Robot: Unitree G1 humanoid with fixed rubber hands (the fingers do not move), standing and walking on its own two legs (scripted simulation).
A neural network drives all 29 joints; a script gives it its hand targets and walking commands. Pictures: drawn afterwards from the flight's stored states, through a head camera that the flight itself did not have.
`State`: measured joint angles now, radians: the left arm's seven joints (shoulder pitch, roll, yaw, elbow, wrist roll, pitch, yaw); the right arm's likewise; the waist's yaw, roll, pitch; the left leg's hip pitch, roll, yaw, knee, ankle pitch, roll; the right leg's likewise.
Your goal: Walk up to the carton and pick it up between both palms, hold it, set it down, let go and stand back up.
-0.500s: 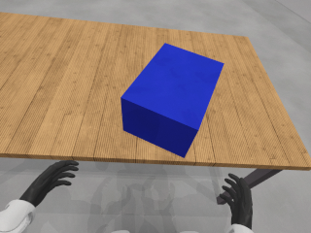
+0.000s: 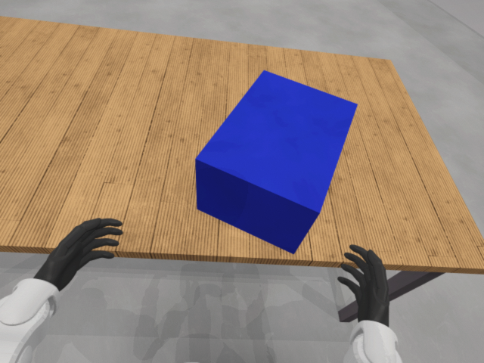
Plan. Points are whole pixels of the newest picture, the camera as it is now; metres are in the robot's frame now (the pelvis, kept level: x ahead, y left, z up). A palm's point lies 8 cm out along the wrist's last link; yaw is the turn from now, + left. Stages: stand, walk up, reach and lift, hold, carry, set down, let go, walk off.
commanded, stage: reach and lift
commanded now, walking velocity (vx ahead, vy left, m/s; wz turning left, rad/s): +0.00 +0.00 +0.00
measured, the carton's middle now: (277, 156) +0.49 -0.08 +0.01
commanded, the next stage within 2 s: none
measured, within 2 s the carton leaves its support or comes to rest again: neither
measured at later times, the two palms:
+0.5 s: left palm (74, 222) +0.30 +0.25 +0.07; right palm (359, 262) +0.24 -0.17 +0.06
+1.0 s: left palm (78, 186) +0.34 +0.24 +0.10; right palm (359, 233) +0.28 -0.17 +0.08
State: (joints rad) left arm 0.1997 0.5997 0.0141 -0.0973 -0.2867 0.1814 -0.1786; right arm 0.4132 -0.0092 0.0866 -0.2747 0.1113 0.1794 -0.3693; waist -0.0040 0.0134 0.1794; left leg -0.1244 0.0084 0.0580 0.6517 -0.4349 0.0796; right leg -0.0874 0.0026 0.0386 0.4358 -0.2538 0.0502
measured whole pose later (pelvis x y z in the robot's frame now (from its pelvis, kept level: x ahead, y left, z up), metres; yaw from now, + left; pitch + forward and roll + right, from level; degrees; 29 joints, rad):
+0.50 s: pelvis +0.00 +0.00 +0.00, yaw +0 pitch -6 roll -5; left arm -0.10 0.56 0.01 0.01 -0.29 0.36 -0.18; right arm 0.12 -0.07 0.07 -0.15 0.15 0.26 -0.37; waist 0.00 0.01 0.18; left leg -0.13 0.01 0.06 0.65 -0.43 0.08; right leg -0.09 0.00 0.04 0.42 -0.24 0.06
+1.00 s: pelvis -0.03 +0.00 +0.00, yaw +0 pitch -6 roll -5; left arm -0.47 0.50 -0.01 0.37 -0.30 0.33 -0.15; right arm -0.24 -0.07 -0.04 0.18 0.15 0.29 -0.36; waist 0.00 0.01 0.18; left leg -0.15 0.01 0.06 0.65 -0.39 0.08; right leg -0.10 0.00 0.04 0.40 -0.19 0.05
